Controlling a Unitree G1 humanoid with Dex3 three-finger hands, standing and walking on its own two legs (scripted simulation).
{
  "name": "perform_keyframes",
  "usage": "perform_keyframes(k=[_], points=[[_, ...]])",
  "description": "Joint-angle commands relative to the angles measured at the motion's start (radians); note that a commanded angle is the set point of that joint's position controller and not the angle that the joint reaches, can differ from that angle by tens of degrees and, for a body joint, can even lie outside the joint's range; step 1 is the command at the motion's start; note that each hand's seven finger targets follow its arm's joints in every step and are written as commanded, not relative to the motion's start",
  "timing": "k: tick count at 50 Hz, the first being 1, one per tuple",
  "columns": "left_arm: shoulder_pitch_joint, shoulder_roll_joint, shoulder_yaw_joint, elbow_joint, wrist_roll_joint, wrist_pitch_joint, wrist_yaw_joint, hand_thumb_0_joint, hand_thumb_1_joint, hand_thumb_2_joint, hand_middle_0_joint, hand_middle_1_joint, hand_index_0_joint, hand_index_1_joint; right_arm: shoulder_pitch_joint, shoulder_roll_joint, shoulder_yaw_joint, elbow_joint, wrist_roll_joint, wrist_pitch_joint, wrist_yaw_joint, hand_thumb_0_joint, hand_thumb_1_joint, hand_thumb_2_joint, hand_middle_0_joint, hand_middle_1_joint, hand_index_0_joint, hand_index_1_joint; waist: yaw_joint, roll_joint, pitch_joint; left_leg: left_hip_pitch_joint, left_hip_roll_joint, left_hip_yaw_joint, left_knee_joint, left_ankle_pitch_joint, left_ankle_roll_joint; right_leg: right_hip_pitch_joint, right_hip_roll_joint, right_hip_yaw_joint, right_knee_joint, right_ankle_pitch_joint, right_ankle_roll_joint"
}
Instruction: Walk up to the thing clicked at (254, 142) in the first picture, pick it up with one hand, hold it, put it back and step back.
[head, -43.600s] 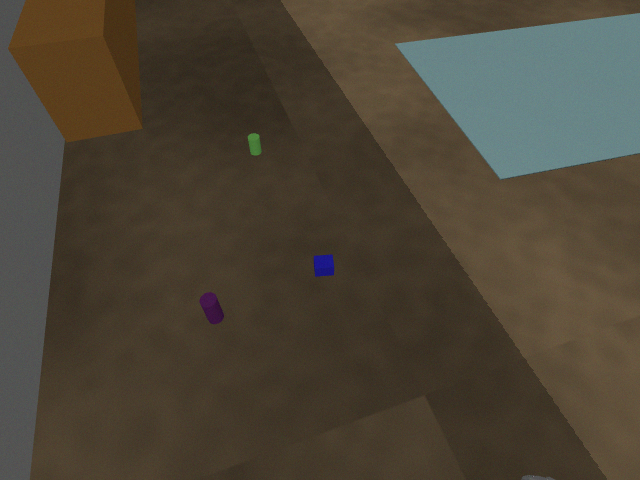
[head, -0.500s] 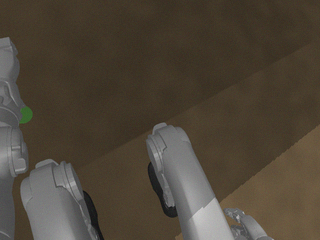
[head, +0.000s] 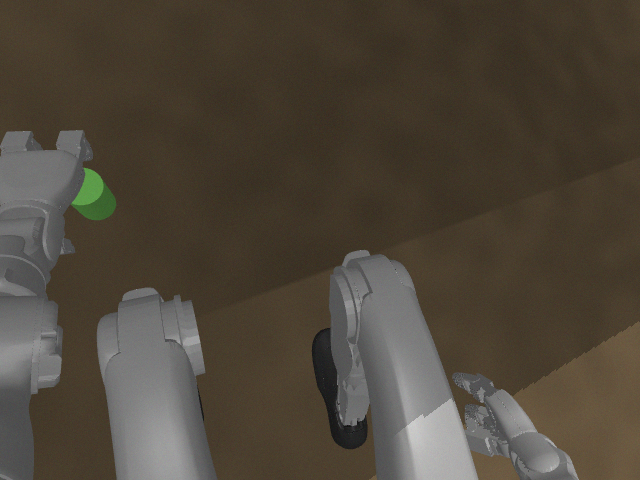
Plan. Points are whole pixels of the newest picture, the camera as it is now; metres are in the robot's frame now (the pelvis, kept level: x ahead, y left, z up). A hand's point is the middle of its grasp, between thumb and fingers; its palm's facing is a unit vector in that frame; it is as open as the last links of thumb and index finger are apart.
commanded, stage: rest palm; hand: left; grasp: from above
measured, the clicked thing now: (89, 195) +0.49 +0.25 -0.28
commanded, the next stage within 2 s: close in 1.24 s
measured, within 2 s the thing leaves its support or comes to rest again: neither
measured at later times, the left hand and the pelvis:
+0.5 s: hand (80, 196) +0.48 +0.25 -0.24, palm faces -0.48 -0.09 -0.87, open 13.9 cm; pelvis +0.01 +0.00 -0.02, yaw -3 degrees
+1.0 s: hand (87, 199) +0.48 +0.24 -0.25, palm faces -0.44 -0.09 -0.89, open 13.8 cm; pelvis +0.01 +0.00 -0.02, yaw -5 degrees
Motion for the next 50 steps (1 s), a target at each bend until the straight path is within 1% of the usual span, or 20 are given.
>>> perform_keyframes(k=[1,4,7,8,9,14,17,18,19,21,24,25,26,27,29,32,41,43,47,50], points=[[-0.38,0.183,0.047,-0.003,0.033,0.053,0.104,0.0,-0.45,0.912,-0.069,-1.055,-0.098,-1.023,0.239,-0.242,-0.054,0.027,-0.019,-0.003,0.0,0.0,-0.902,-0.9,0.2,0.3,0.2,0.3,-0.062,0.386,-0.587,0.571,0.0,0.098,-0.272,0.11,0.032,0.178,0.021,-0.144,-0.192,0.178,-0.082],[-0.408,0.195,0.055,0.098,0.043,0.091,0.12,0.0,-0.454,0.907,-0.061,-1.059,-0.091,-1.025,0.221,-0.25,-0.035,0.013,-0.034,-0.02,0.015,0.0,-0.9,-0.899,0.2,0.3,0.2,0.3,-0.104,0.362,-0.518,0.502,-0.001,0.096,-0.256,0.065,0.042,0.17,0.021,-0.143,-0.197,0.161,-0.077],[-0.389,0.23,0.083,0.087,0.013,0.115,0.13,0.0,-0.459,0.911,-0.064,-1.051,-0.092,-1.02,0.224,-0.253,-0.019,-0.001,-0.04,-0.03,0.027,0.0,-0.899,-0.899,0.2,0.3,0.2,0.3,-0.084,0.383,-0.575,0.5,-0.004,0.115,-0.233,0.108,0.048,0.229,0.028,-0.13,-0.205,0.194,-0.079],[-0.4,0.219,0.078,0.075,0.005,0.119,0.122,0.0,-0.461,0.918,-0.067,-1.042,-0.092,-1.014,0.231,-0.253,-0.015,-0.003,-0.045,-0.037,0.033,0.0,-0.898,-0.898,0.2,0.3,0.2,0.3,-0.105,0.373,-0.575,0.509,-0.001,0.114,-0.214,0.126,0.049,0.237,0.028,-0.132,-0.199,0.211,-0.074],[-0.426,0.269,0.098,0.026,-0.001,0.118,0.121,0.0,-0.466,0.925,-0.066,-1.042,-0.089,-1.016,0.23,-0.262,-0.012,-0.008,-0.042,-0.039,0.034,0.0,-0.895,-0.897,0.2,0.3,0.2,0.3,-0.09,0.4,-0.617,0.521,0.0,0.114,-0.21,0.142,0.05,0.253,0.031,-0.131,-0.196,0.223,-0.074],[-0.385,0.31,0.127,0.024,-0.045,0.104,0.097,0.0,-0.47,0.916,-0.063,-1.031,-0.086,-1.005,0.261,-0.265,0.014,-0.014,-0.052,-0.059,0.055,0.0,-0.896,-0.897,0.2,0.3,0.2,0.3,-0.115,0.357,-0.612,0.48,0.009,0.103,-0.163,0.172,0.057,0.323,0.037,-0.14,-0.182,0.256,-0.066],[-0.344,0.369,0.161,0.008,-0.063,0.079,0.093,0.0,-0.48,0.919,-0.061,-1.035,-0.082,-1.01,0.271,-0.276,0.023,-0.013,-0.055,-0.062,0.06,0.0,-0.897,-0.897,0.2,0.3,0.2,0.3,-0.105,0.336,-0.627,0.434,0.012,0.099,-0.154,0.18,0.062,0.384,0.043,-0.143,-0.182,0.272,-0.061],[-0.314,0.327,0.13,0.032,-0.06,0.076,0.08,0.0,-0.485,0.927,-0.063,-1.034,-0.082,-1.012,0.275,-0.266,0.033,-0.009,-0.059,-0.066,0.066,0.0,-0.897,-0.897,0.2,0.3,0.2,0.3,-0.106,0.332,-0.599,0.424,0.01,0.101,-0.147,0.174,0.063,0.38,0.046,-0.141,-0.18,0.269,-0.06],[-0.324,0.389,0.178,0.013,-0.063,0.067,0.081,0.0,-0.476,0.92,-0.063,-1.033,-0.084,-1.009,0.288,-0.281,0.027,-0.001,-0.064,-0.069,0.068,0.0,-0.896,-0.897,0.2,0.3,0.2,0.3,-0.114,0.327,-0.594,0.42,0.013,0.099,-0.14,0.174,0.064,0.382,0.045,-0.146,-0.179,0.27,-0.058],[-0.291,0.394,0.179,0.002,-0.064,0.049,0.078,0.0,-0.495,0.94,-0.066,-1.028,-0.079,-1.012,0.282,-0.278,0.029,-0.002,-0.063,-0.069,0.069,0.0,-0.897,-0.899,0.2,0.3,0.2,0.3,-0.092,0.355,-0.613,0.428,0.015,0.091,-0.149,0.163,0.058,0.386,0.052,-0.152,-0.175,0.253,-0.065],[-0.297,0.339,0.131,0.0,-0.048,0.03,0.077,0.0,-0.478,0.93,-0.069,-1.03,-0.086,-1.01,0.292,-0.278,0.04,0.002,-0.073,-0.081,0.085,0.0,-0.896,-0.898,0.2,0.3,0.2,0.3,-0.123,0.369,-0.581,0.435,0.015,0.084,-0.136,0.17,0.053,0.374,0.055,-0.164,-0.159,0.268,-0.066],[-0.3,0.374,0.158,-0.017,-0.046,0.024,0.082,0.0,-0.48,0.937,-0.072,-1.018,-0.086,-1.0,0.307,-0.289,0.037,0.003,-0.078,-0.084,0.088,0.0,-0.894,-0.897,0.2,0.3,0.2,0.3,-0.126,0.364,-0.59,0.45,0.015,0.084,-0.127,0.199,0.054,0.389,0.054,-0.166,-0.164,0.298,-0.06],[-0.284,0.364,0.153,-0.046,-0.048,0.019,0.088,0.0,-0.488,0.953,-0.074,-1.009,-0.083,-0.997,0.308,-0.284,0.038,0.011,-0.07,-0.081,0.088,0.0,-0.894,-0.898,0.2,0.3,0.2,0.3,-0.096,0.384,-0.634,0.471,0.015,0.083,-0.14,0.212,0.05,0.409,0.057,-0.166,-0.164,0.303,-0.064],[-0.259,0.402,0.192,-0.005,-0.05,0.018,0.098,0.0,-0.474,0.952,-0.081,-1.016,-0.092,-1.002,0.321,-0.298,0.03,0.02,-0.072,-0.079,0.088,0.0,-0.895,-0.899,0.2,0.3,0.2,0.3,-0.106,0.373,-0.625,0.463,0.018,0.078,-0.133,0.224,0.05,0.406,0.055,-0.172,-0.16,0.315,-0.062],[-0.28,0.341,0.143,0.014,-0.041,0.011,0.101,0.0,-0.482,0.959,-0.075,-1.014,-0.084,-1.002,0.311,-0.289,0.038,0.014,-0.079,-0.087,0.097,0.0,-0.895,-0.898,0.2,0.3,0.2,0.3,-0.126,0.363,-0.576,0.451,0.02,0.076,-0.127,0.205,0.05,0.377,0.058,-0.174,-0.162,0.304,-0.061],[-0.311,0.349,0.135,-0.002,-0.03,0.003,0.125,0.0,-0.491,0.964,-0.077,-1.004,-0.083,-0.995,0.298,-0.289,0.043,0.015,-0.077,-0.089,0.1,0.0,-0.895,-0.899,0.2,0.3,0.2,0.3,-0.118,0.385,-0.56,0.437,0.019,0.075,-0.135,0.178,0.05,0.367,0.061,-0.175,-0.169,0.28,-0.065],[-0.362,0.333,0.101,0.114,0.007,0.021,0.181,0.0,-0.461,0.937,-0.078,-1.016,-0.093,-0.998,0.255,-0.314,0.053,0.014,-0.097,-0.124,0.119,0.0,-0.894,-0.899,0.2,0.3,0.2,0.3,-0.166,0.398,-0.462,0.451,0.022,0.059,-0.139,0.111,0.042,0.279,0.065,-0.198,-0.158,0.216,-0.068],[-0.361,0.37,0.131,0.075,0.008,0.026,0.198,0.0,-0.474,0.964,-0.078,-1.019,-0.086,-1.008,0.252,-0.321,0.055,0.009,-0.093,-0.126,0.119,0.0,-0.893,-0.9,0.2,0.3,0.2,0.3,-0.141,0.414,-0.525,0.475,0.021,0.059,-0.146,0.153,0.039,0.319,0.063,-0.198,-0.161,0.25,-0.068],[-0.361,0.34,0.105,0.145,0.006,0.048,0.206,0.0,-0.482,0.949,-0.068,-1.025,-0.08,-1.011,0.24,-0.319,0.065,0.012,-0.101,-0.139,0.131,0.0,-0.897,-0.902,0.2,0.3,0.2,0.3,-0.171,0.4,-0.488,0.452,0.026,0.059,-0.125,0.153,0.042,0.31,0.068,-0.198,-0.152,0.262,-0.064],[-0.34,0.395,0.152,0.144,-0.003,0.064,0.21,0.0,-0.479,0.946,-0.076,-1.019,-0.087,-1.005,0.249,-0.333,0.062,0.016,-0.104,-0.142,0.136,0.0,-0.898,-0.902,0.2,0.3,0.2,0.3,-0.159,0.432,-0.497,0.48,0.03,0.054,-0.133,0.179,0.037,0.323,0.066,-0.201,-0.145,0.279,-0.067]])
